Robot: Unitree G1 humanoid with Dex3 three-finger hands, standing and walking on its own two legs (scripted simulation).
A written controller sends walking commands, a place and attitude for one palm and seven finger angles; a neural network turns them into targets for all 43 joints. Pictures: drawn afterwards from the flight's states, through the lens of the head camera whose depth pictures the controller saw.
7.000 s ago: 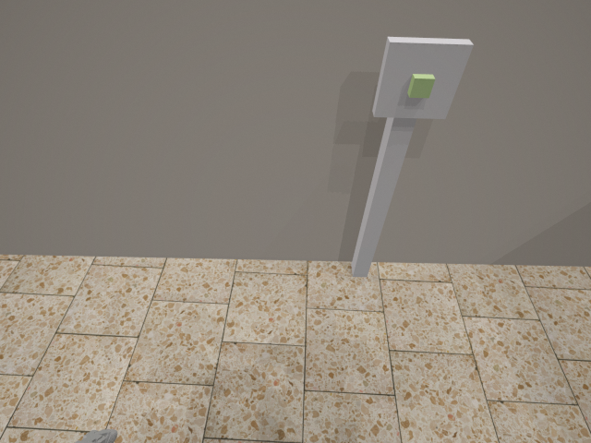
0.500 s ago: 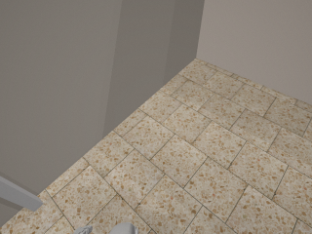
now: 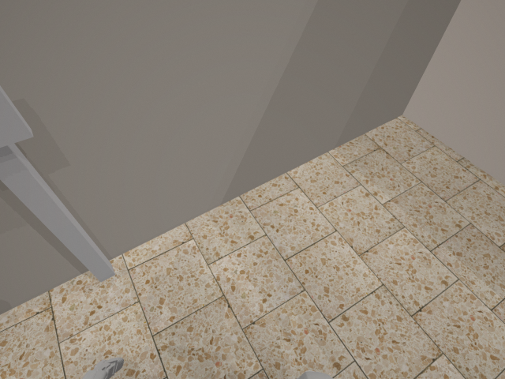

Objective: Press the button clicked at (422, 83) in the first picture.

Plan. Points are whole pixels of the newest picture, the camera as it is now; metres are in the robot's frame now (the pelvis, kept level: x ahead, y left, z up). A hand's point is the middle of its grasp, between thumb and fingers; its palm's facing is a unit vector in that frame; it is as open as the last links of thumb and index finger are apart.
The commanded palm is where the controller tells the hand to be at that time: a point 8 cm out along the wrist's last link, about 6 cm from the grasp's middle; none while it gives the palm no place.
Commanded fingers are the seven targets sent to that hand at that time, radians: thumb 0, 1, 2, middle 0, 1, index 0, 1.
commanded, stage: turn to face it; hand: left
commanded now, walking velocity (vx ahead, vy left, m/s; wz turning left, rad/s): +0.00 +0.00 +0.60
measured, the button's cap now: out of the picture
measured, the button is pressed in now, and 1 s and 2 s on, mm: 0 0 0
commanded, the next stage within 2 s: take the last steps up to it in 0.96 s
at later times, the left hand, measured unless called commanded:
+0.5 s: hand out of the picture -0.03 +0.19 -0.17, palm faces +0.35 -0.91 -0.24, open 7.4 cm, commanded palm none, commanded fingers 0.00 0.90 0.90 -0.20 -0.30 -0.20 -0.30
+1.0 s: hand out of the picture -0.04 +0.21 -0.16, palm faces +0.49 -0.84 -0.25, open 7.4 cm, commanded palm none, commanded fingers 0.00 0.90 0.90 -0.20 -0.30 -0.20 -0.30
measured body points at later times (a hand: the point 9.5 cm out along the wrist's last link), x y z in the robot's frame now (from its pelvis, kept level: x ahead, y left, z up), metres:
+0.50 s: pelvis -0.01 -0.02 -0.01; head +0.02 +0.00 +0.44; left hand -0.05 +0.24 -0.15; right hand +0.16 -0.24 -0.14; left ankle -0.05 +0.10 -0.72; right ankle +0.01 -0.14 -0.74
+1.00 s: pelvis -0.02 -0.01 +0.00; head +0.00 -0.01 +0.45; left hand -0.06 +0.25 -0.14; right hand +0.14 -0.19 -0.15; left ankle -0.05 +0.09 -0.74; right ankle +0.03 -0.12 -0.72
